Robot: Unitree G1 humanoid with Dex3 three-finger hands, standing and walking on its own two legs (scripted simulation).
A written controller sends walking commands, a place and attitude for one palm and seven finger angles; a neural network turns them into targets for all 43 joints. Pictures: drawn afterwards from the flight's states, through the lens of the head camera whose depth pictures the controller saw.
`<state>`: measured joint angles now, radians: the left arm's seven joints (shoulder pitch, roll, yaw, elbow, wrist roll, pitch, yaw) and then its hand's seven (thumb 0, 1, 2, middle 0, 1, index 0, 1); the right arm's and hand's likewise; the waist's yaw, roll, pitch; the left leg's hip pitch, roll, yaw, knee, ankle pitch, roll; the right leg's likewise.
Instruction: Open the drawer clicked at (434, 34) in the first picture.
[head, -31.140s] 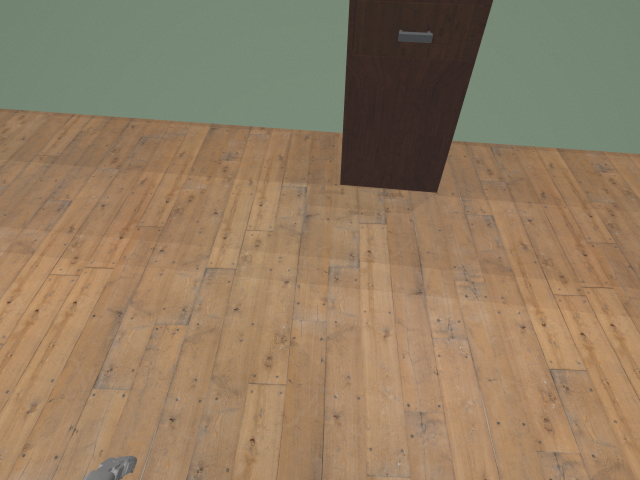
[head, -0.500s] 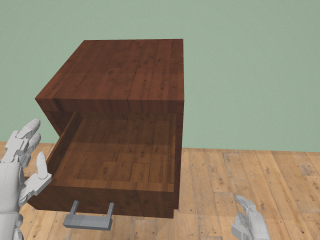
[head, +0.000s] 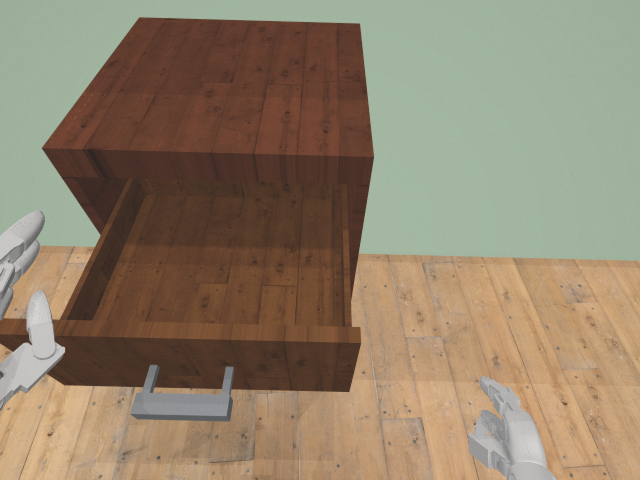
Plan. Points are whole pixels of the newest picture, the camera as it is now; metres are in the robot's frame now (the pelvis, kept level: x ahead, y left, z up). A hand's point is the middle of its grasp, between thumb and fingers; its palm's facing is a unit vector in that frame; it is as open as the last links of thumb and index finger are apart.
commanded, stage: step back with the hand held close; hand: left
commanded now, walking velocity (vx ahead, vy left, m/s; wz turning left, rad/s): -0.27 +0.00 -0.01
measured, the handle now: (187, 389) +0.23 +0.19 -0.04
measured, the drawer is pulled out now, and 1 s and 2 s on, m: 0.26 0.26 0.26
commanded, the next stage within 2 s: stop stepping back and stand still in 0.88 s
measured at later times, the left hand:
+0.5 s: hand out of the picture +0.14 +0.25 +0.17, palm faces +0.37 -0.79 -0.48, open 7.4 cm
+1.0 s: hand out of the picture +0.00 +0.18 +0.14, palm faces +0.29 -0.83 -0.49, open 7.4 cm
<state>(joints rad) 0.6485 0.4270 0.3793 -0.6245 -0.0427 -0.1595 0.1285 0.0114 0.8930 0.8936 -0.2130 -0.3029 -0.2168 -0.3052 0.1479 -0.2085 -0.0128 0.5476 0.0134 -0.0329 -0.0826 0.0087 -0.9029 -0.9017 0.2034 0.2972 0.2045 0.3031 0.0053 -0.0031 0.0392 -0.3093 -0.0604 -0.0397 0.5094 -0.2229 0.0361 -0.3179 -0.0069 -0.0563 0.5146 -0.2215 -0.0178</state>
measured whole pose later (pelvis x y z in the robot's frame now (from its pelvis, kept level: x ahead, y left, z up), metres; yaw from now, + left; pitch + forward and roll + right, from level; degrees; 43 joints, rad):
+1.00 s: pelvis -0.20 -0.05 +0.00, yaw +1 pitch +3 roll +2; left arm 0.62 0.42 0.38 -0.66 -0.04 -0.17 0.14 0.01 0.89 0.89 -0.21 -0.30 -0.21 -0.30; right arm 0.08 -0.19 -0.03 0.58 0.01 -0.08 -0.07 0.01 -0.90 -0.90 0.20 0.30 0.20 0.30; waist 0.00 -0.09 0.10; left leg -0.33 -0.02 0.06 0.52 -0.24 0.02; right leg -0.45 -0.01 -0.01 0.82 -0.47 0.00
